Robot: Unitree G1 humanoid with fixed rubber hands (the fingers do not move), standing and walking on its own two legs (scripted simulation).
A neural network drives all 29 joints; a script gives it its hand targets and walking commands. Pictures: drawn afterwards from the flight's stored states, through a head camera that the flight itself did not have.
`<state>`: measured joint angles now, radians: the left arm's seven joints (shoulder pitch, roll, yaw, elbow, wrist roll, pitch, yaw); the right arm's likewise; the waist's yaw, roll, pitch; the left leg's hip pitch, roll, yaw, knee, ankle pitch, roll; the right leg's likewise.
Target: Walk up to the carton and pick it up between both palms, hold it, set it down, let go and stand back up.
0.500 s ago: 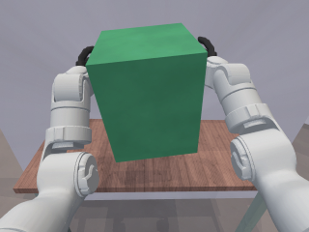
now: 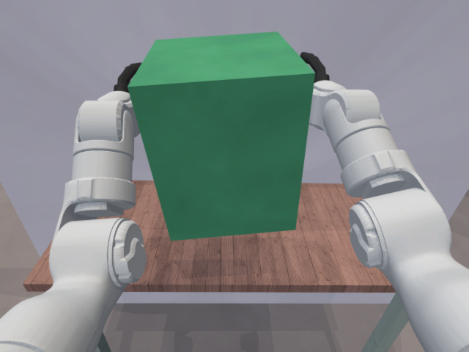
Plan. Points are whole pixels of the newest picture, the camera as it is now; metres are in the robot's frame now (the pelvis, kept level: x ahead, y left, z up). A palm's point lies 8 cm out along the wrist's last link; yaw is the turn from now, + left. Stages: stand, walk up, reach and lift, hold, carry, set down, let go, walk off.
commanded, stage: hold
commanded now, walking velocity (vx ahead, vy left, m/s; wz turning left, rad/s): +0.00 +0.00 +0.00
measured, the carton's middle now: (225, 134) +0.36 +0.00 +0.27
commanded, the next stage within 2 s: none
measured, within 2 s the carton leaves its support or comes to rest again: neither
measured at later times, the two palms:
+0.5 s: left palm (127, 108) +0.38 +0.15 +0.31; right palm (316, 95) +0.37 -0.14 +0.33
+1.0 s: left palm (126, 109) +0.37 +0.15 +0.31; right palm (316, 97) +0.37 -0.14 +0.33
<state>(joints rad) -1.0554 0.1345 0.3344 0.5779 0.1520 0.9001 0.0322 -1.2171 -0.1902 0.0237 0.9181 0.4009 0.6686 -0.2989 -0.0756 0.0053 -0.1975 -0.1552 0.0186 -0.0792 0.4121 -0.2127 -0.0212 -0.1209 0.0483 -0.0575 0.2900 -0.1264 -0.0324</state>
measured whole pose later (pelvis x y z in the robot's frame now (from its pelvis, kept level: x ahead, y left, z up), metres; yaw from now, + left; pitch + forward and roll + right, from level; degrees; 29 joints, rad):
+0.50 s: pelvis +0.01 +0.00 +0.00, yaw +0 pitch -3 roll -2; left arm -1.02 0.12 0.33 0.51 0.17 0.93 0.03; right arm -1.20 -0.20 0.03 0.88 0.43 0.69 -0.31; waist -0.09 0.00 -0.20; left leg -0.14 0.02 -0.08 0.42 -0.22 -0.02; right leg -0.10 0.05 -0.04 0.29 -0.13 -0.03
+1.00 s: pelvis +0.00 +0.00 +0.00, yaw +0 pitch -3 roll -2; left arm -1.03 0.11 0.34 0.54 0.18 0.91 0.02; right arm -1.21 -0.20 0.02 0.91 0.42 0.68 -0.30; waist -0.08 0.01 -0.20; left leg -0.15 0.01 -0.09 0.41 -0.22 -0.02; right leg -0.11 0.05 -0.04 0.29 -0.13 -0.03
